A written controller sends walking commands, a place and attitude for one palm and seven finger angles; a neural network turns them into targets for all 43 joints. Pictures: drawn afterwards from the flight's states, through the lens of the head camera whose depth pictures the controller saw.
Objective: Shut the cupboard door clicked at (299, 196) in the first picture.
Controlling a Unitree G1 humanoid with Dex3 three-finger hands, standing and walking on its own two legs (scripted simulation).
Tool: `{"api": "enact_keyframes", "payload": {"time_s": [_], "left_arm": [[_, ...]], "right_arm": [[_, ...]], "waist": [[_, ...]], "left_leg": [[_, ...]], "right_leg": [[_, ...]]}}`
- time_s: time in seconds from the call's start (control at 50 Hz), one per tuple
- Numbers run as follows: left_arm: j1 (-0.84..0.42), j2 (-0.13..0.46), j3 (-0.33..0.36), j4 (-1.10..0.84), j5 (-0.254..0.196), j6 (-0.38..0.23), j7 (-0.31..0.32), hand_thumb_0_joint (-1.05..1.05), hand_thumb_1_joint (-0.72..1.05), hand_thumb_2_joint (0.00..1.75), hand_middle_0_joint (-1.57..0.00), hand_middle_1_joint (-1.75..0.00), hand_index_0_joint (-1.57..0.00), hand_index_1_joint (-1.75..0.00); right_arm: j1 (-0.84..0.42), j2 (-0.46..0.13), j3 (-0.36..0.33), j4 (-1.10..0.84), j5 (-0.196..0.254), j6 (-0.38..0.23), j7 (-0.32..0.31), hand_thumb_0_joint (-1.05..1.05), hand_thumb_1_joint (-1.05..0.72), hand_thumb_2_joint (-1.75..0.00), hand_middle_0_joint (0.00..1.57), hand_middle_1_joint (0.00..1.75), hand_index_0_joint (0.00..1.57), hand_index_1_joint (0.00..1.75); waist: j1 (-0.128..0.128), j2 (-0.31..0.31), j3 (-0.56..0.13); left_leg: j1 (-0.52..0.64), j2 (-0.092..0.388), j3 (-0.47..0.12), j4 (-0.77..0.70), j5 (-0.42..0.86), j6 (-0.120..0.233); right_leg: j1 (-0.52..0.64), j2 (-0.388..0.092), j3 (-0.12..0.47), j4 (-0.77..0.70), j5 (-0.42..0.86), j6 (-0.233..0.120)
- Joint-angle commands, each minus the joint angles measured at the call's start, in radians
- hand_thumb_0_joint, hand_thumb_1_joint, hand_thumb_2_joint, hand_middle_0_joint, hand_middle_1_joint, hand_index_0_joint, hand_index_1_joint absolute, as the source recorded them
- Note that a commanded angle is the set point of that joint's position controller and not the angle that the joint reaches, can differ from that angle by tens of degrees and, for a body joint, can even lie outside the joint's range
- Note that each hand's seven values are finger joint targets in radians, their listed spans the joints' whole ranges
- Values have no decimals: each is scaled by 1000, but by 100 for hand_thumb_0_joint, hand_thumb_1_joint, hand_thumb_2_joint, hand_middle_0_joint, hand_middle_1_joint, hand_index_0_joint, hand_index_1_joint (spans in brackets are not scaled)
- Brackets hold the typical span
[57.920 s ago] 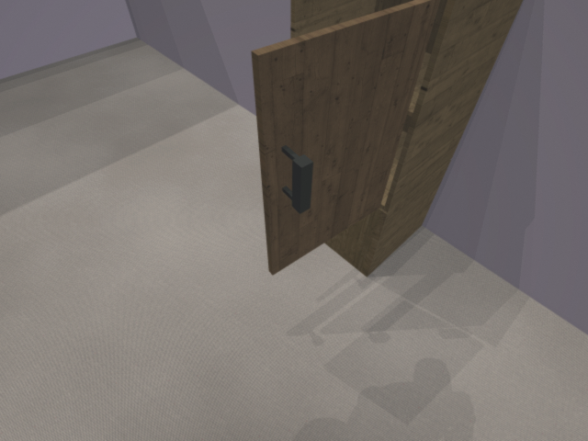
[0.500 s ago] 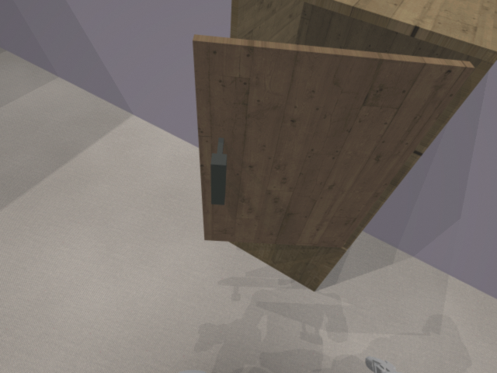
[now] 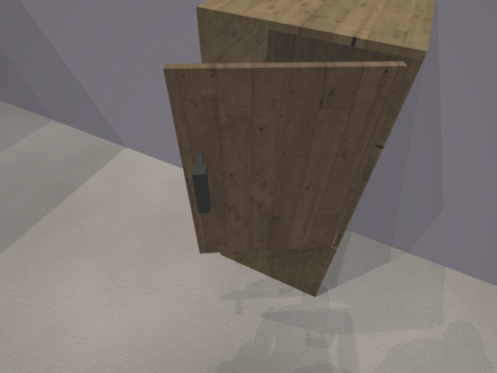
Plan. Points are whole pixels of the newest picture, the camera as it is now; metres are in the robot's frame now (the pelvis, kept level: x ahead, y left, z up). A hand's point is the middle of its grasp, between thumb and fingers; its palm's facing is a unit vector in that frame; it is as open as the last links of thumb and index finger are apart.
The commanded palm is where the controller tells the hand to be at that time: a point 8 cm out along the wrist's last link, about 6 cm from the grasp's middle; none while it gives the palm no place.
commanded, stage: come to a stop and stand still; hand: left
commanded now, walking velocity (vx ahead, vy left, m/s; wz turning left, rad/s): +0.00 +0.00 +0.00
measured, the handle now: (202, 182) +0.49 +0.13 +0.00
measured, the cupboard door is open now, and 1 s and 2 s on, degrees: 29 29 29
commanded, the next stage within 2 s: look again from close up in 1.14 s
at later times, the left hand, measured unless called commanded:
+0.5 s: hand out of the picture -0.02 +0.13 -0.18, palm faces +0.05 -0.99 -0.14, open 7.4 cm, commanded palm none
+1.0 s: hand out of the picture +0.01 +0.13 -0.18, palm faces +0.05 -0.99 -0.16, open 7.4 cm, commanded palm none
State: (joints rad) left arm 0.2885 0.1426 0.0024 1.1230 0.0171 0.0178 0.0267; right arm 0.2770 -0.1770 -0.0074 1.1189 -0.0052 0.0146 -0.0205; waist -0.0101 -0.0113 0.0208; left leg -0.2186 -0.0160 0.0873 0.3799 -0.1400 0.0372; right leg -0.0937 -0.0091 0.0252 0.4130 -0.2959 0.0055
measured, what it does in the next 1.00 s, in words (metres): stands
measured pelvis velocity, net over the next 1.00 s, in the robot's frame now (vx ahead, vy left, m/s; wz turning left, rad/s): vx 0.03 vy -0.03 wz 0.01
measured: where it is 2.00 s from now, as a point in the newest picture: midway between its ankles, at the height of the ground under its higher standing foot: outside the picture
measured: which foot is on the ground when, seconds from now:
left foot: down 0.00-1.00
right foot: down 0.00-1.00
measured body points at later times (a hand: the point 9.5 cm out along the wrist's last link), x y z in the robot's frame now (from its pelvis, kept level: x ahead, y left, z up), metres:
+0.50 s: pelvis +0.01 -0.02 +0.00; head +0.02 -0.02 +0.45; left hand -0.02 +0.18 -0.17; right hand -0.02 -0.23 -0.16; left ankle +0.04 +0.10 -0.74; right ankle -0.04 -0.12 -0.74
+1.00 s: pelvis +0.03 -0.03 +0.00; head +0.05 -0.02 +0.45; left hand +0.01 +0.18 -0.17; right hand +0.04 -0.26 -0.16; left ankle +0.04 +0.10 -0.74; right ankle -0.04 -0.12 -0.74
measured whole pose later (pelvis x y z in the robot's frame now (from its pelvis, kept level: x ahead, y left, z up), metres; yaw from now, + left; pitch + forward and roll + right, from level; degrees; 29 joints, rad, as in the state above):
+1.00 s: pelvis +0.03 -0.03 +0.00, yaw +1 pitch -1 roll +1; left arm 0.30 0.13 0.01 1.14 0.01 0.00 0.04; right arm 0.24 -0.14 0.01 1.14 -0.01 0.00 -0.04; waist 0.00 -0.03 0.05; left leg -0.19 0.02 0.06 0.41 -0.20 -0.01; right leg -0.03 0.04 0.00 0.36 -0.32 -0.04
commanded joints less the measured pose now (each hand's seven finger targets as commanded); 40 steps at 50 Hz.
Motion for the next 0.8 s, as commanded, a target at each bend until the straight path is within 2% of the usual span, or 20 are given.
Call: {"api": "enact_keyframes", "payload": {"time_s": [0.0, 0.14, 0.26, 0.3, 0.36, 0.42, 0.52, 0.56, 0.72, 0.76, 0.78], "left_arm": [[38, 103, 14, -21, -6, -13, 10, 0, 90, 90, -20, -30, -20, -30], [60, 81, 16, -9, -11, -17, 10, 0, 90, 90, -20, -30, -20, -30], [80, 63, 14, -1, -12, -22, 14, 0, 90, 90, -20, -30, -20, -30], [81, 58, 14, 0, -13, -23, 15, 0, 90, 90, -20, -30, -20, -30], [92, 49, 13, 4, -11, -24, 18, 0, 90, 90, -20, -30, -20, -30], [93, 46, 14, 2, -12, -25, 19, 0, 90, 90, -20, -30, -20, -30], [103, 44, 14, 3, -10, -28, 20, 0, 90, 90, -20, -30, -20, -30], [108, 41, 12, 5, -7, -28, 21, 0, 90, 90, -20, -30, -20, -30], [107, 57, 12, 4, -9, -32, 21, 0, 90, 90, -20, -30, -20, -30], [108, 59, 12, 4, -6, -33, 21, 0, 90, 90, -20, -30, -20, -30], [107, 60, 11, 4, -8, -33, 21, 0, 90, 90, -20, -30, -20, -30]], "right_arm": [[52, -76, -15, -13, -4, -9, -7, 0, -90, -90, 20, 30, 20, 30], [108, -52, -11, 7, -8, -12, -14, 0, -90, -90, 20, 30, 20, 30], [125, -37, -8, 15, -4, -19, -19, 0, -90, -90, 20, 30, 20, 30], [127, -33, -8, 16, -4, -21, -20, 0, -90, -90, 20, 30, 20, 30], [119, -32, -9, 17, -3, -20, -22, 0, -90, -90, 20, 30, 20, 30], [112, -32, -10, 16, -3, -22, -23, 0, -90, -90, 20, 30, 20, 30], [89, -34, -10, 12, -3, -24, -25, 0, -90, -90, 20, 30, 20, 30], [76, -32, -11, 11, -2, -23, -25, 0, -90, -90, 20, 30, 20, 30], [47, -51, -9, 4, -4, -24, -26, 0, -90, -90, 20, 30, 20, 30], [45, -51, -9, 2, -3, -24, -25, 0, -90, -90, 20, 30, 20, 30], [41, -55, -8, 2, -4, -25, -26, 0, -90, -90, 20, 30, 20, 30]], "waist": [[-4, -13, 122], [-2, 17, 94], [3, -5, 89], [1, 4, 74], [3, -11, 81], [0, 6, 74], [2, -2, 58], [3, -13, 75], [3, 2, 48], [4, -14, 52], [3, 6, 42]], "left_leg": [[39, 95, -134, -92, -123, -23], [28, 95, -130, -73, -95, -27], [33, 107, -129, -52, -20, -23], [41, 109, -131, -48, 10, -22], [52, 114, -130, -41, 18, -19], [53, 115, -133, -39, 34, -19], [76, 120, -133, -23, 91, -16], [81, 121, -129, -19, 92, -15], [104, 120, -123, -7, 145, -19], [104, 122, -117, -3, 150, -20], [110, 121, -116, -1, 165, -20]], "right_leg": [[-196, -89, 97, -149, -71, -44], [-170, -84, 99, -140, -49, -55], [-145, -81, 86, -131, 26, -54], [-133, -82, 86, -123, 58, -55], [-140, -78, 84, -124, 67, -53], [-129, -77, 81, -116, 93, -52], [-112, -79, 76, -109, 155, -49], [-123, -81, 74, -117, 162, -48], [-82, -89, 77, -113, 259, -47], [-75, -89, 74, -116, 288, -45], [-67, -93, 77, -111, 314, -47]]}}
